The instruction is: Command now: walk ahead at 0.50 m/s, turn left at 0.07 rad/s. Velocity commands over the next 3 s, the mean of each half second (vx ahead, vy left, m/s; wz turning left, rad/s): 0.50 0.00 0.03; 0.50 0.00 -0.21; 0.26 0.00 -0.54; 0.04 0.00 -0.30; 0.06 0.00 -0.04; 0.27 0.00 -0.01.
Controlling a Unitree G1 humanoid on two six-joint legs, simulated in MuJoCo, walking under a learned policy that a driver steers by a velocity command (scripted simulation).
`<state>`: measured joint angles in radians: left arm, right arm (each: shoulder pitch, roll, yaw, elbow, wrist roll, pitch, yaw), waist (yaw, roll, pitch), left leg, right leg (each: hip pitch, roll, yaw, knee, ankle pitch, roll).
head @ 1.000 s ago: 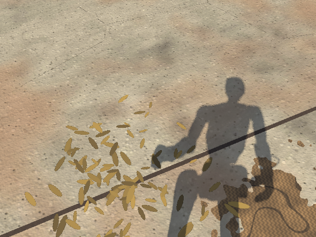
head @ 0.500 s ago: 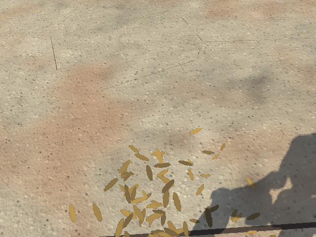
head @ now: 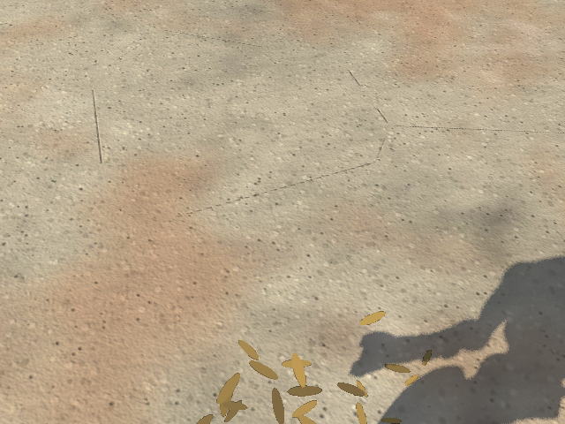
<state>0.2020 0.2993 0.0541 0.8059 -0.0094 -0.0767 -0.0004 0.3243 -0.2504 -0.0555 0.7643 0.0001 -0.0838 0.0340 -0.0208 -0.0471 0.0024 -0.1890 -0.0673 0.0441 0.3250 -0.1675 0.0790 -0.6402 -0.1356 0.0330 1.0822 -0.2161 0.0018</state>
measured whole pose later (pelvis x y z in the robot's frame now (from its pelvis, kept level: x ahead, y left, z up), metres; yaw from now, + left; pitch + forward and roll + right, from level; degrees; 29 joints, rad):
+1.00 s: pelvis +0.54 -0.02 -0.01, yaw -9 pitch +2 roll +0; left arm 0.33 0.29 0.06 0.86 -0.03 -0.06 0.01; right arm 0.16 -0.24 -0.05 0.80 -0.01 -0.11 0.01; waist 0.01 -0.05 0.02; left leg -0.33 0.01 0.08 0.47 -0.17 0.02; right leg -0.45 -0.04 0.05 1.16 -0.38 -0.03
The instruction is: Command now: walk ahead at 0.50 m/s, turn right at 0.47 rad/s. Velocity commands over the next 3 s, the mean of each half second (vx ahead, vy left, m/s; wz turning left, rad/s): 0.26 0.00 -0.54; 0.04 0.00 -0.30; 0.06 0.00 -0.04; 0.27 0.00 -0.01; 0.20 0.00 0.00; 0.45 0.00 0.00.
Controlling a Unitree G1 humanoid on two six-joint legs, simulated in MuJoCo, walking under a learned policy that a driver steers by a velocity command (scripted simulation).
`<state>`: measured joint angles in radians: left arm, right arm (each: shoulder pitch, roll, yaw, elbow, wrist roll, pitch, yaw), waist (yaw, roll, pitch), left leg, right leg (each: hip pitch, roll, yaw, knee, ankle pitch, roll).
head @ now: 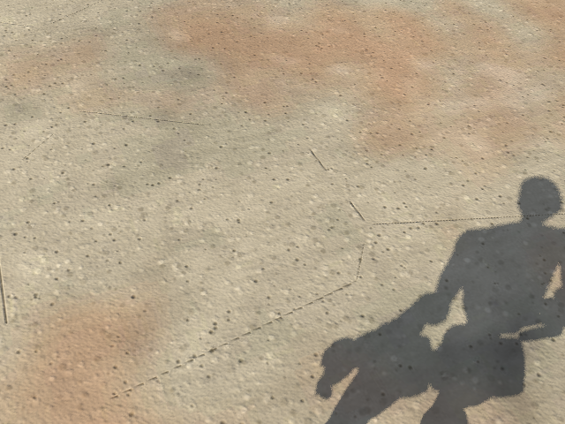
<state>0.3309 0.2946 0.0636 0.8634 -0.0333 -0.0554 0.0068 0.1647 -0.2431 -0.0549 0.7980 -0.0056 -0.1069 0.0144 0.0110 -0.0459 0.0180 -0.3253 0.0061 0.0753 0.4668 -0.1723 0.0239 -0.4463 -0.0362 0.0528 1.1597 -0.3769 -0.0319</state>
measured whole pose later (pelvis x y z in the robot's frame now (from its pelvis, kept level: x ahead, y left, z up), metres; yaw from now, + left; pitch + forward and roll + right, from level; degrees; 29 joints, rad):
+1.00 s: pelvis +0.24 -0.01 +0.00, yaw -25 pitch +0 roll +0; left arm 0.18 0.27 0.06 0.66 0.02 0.03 0.01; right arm 0.20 -0.24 -0.03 0.82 -0.01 -0.02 -0.01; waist 0.00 -0.04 0.01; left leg -0.26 0.00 -0.01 0.54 -0.29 0.00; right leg -0.28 0.03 0.09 0.52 -0.23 0.01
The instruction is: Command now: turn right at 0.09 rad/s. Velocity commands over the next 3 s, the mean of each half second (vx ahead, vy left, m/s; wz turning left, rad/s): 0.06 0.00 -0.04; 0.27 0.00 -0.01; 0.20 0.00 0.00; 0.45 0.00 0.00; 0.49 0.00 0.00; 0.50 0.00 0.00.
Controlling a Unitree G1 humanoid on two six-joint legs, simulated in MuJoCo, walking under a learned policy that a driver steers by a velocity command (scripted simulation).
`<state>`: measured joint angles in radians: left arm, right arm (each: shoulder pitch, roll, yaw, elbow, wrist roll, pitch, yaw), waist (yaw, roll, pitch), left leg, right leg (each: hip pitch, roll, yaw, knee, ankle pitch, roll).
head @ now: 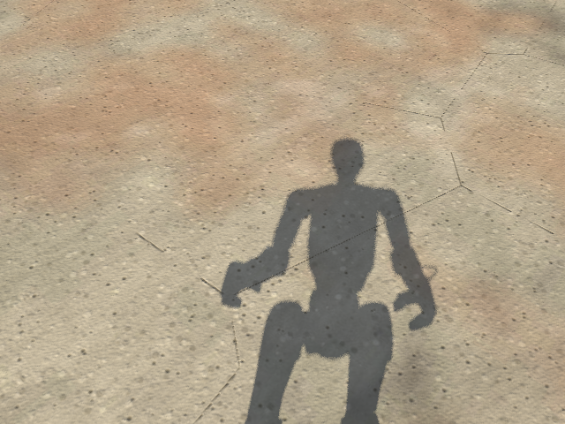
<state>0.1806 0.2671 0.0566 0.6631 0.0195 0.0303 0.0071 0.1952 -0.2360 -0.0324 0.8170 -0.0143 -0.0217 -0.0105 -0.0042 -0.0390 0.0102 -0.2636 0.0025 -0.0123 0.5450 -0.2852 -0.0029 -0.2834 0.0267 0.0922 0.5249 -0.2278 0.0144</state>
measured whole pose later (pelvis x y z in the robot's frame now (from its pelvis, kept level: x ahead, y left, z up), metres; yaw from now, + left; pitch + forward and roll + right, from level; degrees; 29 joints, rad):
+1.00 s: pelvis +0.20 +0.01 -0.01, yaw -1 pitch +2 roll -1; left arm 0.40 0.26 0.05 0.87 0.00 -0.04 0.03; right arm 0.02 -0.26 -0.03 0.77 -0.02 -0.08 0.03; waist 0.06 0.00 0.04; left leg -0.49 -0.02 0.02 0.56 -0.10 0.06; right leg -0.09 0.02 0.07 0.73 -0.54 0.03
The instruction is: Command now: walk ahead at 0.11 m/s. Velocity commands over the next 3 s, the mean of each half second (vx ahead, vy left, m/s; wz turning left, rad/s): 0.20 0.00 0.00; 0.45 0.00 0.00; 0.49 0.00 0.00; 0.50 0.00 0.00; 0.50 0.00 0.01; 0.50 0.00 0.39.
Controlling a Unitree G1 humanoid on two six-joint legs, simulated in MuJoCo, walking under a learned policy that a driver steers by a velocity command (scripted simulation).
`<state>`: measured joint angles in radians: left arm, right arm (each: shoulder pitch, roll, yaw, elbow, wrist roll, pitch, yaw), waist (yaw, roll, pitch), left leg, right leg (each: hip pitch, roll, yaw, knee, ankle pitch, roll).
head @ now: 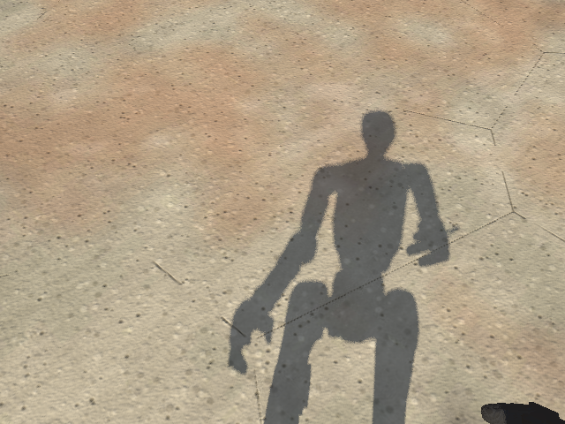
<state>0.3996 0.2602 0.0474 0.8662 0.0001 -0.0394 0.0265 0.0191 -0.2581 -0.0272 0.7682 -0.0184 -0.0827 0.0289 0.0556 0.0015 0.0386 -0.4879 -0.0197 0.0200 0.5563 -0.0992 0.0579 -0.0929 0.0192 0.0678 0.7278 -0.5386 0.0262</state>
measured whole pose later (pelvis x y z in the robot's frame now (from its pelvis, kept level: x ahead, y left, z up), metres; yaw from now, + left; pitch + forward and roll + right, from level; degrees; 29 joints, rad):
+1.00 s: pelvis +0.32 +0.09 +0.03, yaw +1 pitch +1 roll +1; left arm 0.14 0.28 0.08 0.86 -0.01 -0.09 0.01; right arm 0.35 -0.23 -0.04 0.98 0.00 -0.08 0.01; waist -0.05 -0.04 0.00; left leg -0.05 -0.07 0.05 0.23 -0.20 0.07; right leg -0.68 -0.13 0.02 0.87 -0.06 -0.01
